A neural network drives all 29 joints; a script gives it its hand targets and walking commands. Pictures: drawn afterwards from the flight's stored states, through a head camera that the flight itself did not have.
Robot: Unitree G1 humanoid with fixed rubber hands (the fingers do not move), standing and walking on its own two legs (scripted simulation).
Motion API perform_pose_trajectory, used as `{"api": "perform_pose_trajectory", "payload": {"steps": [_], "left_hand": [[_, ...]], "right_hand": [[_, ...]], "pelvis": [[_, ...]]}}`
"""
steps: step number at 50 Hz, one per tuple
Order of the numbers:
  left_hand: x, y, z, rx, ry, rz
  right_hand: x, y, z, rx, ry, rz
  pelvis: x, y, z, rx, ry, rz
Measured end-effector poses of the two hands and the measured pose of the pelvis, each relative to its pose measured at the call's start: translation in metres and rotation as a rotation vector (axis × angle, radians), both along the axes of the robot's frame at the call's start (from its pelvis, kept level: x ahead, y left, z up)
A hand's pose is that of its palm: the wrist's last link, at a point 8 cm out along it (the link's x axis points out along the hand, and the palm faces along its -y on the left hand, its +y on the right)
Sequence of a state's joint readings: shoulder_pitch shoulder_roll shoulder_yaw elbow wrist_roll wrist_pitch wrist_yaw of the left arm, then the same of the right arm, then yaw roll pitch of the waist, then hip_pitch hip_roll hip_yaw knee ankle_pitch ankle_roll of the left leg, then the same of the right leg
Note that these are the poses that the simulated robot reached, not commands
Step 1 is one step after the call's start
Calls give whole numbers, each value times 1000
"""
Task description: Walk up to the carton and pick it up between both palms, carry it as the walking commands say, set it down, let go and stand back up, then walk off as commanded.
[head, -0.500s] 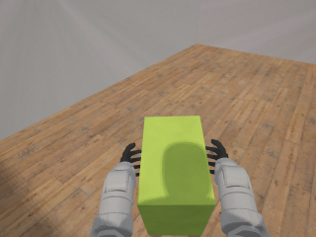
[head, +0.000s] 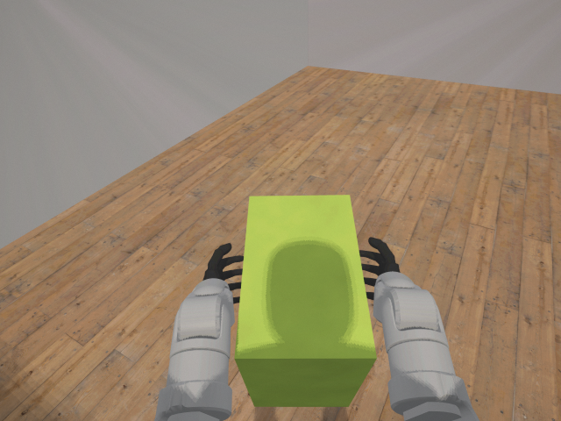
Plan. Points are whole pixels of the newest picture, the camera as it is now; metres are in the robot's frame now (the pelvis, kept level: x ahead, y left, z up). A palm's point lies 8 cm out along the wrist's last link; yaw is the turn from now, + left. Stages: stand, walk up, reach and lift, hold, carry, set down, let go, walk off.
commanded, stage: carry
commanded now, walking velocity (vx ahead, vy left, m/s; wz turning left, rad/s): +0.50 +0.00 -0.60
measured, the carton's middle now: (300, 304) +0.35 +0.01 +0.00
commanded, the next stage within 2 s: none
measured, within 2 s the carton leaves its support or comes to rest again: neither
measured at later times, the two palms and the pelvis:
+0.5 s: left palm (253, 230) +0.43 +0.08 +0.10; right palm (405, 228) +0.42 -0.17 +0.10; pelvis +0.11 -0.02 +0.00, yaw -5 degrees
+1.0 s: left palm (265, 222) +0.43 +0.06 +0.12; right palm (426, 225) +0.40 -0.19 +0.13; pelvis +0.11 -0.03 +0.00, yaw -8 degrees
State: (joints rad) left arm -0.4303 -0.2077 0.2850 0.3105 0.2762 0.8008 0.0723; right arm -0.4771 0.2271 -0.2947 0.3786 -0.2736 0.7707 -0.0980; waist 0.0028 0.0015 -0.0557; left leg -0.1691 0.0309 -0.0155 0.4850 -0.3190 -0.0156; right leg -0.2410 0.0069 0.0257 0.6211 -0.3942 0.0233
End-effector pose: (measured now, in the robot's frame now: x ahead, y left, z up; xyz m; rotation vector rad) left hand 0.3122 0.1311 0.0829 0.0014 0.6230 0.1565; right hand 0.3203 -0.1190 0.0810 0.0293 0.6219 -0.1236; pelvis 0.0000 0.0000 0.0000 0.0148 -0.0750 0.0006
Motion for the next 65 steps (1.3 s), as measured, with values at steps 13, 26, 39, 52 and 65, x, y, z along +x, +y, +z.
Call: {"api": "perform_pose_trajectory", "payload": {"steps": [13, 26, 39, 52, 65], "left_hand": [[72, -55, 40, 7, -28, -39], [120, -51, 13, -59, 37, -50], [136, -84, 28, -43, 5, -108], [106, -66, 32, -55, -10, -114], [75, -56, 2, -32, 68, -127]], "right_hand": [[56, -56, 33, 109, -32, -112], [99, -52, 20, 53, 33, -130], [102, -85, 32, 56, -1, -172], [73, -67, 44, 23, -15, -163], [43, -57, 17, -25, 65, -138]], "pelvis": [[56, -31, 8, 37, 147, -35], [109, -24, -2, 17, 170, -95], [127, -42, 0, 19, 173, -127], [106, -27, -2, -2, 139, -131], [85, -17, -3, -12, 110, -133]]}}
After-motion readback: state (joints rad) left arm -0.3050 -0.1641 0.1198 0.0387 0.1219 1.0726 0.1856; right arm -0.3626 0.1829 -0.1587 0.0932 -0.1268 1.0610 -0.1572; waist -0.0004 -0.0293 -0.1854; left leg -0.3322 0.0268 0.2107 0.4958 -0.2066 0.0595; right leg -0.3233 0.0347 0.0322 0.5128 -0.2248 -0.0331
